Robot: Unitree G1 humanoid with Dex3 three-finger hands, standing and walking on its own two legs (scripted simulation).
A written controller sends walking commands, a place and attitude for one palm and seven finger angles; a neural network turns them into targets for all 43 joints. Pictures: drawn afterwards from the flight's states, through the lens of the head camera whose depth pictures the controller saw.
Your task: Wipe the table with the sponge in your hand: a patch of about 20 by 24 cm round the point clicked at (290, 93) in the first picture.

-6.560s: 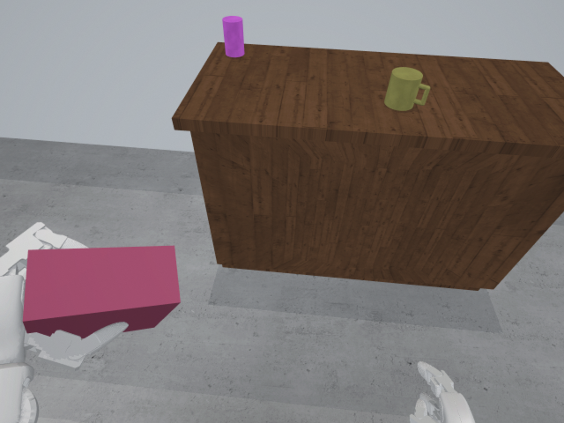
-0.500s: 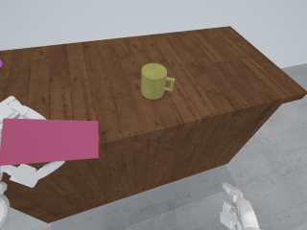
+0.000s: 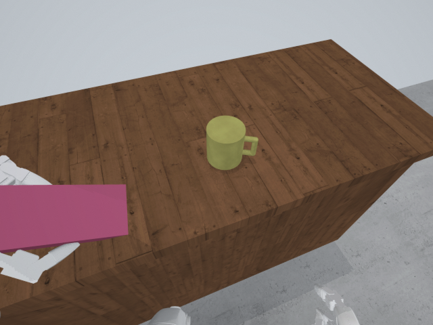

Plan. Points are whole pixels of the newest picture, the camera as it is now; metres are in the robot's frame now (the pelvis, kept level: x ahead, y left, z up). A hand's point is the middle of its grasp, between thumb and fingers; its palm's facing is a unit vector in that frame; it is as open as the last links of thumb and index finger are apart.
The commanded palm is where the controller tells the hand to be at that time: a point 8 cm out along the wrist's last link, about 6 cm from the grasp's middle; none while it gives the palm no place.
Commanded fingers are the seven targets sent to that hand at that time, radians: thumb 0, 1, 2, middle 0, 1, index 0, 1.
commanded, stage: come to a stop and stand still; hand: left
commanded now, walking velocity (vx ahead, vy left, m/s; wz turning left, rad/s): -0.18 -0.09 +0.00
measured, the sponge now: (79, 218) +0.23 +0.20 +0.15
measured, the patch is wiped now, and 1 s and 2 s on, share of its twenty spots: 0.00 0.00 0.00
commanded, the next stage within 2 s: look again from close up in 1.30 s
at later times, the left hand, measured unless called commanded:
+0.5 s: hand out of the picture +0.24 +0.32 +0.18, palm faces +0.50 -0.77 -0.41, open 10.1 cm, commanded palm +0.16 +0.31 +0.18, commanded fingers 0.00 0.10 1.30 -1.20 -1.60 -1.20 -1.60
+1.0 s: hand out of the picture +0.17 +0.34 +0.17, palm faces +0.44 -0.83 -0.34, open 10.1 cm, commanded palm +0.11 +0.37 +0.18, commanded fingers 0.00 0.10 1.30 -1.20 -1.60 -1.20 -1.60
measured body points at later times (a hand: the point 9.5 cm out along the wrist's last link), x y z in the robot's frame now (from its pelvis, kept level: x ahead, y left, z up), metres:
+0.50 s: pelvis +0.00 +0.03 +0.01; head +0.03 +0.04 +0.45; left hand +0.21 +0.36 +0.21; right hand +0.21 -0.18 -0.06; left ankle +0.05 +0.15 -0.73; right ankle +0.00 -0.09 -0.73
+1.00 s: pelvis -0.04 +0.08 +0.00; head -0.03 +0.11 +0.45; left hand +0.14 +0.38 +0.18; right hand +0.14 -0.12 -0.06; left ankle +0.05 +0.15 -0.73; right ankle +0.00 -0.09 -0.73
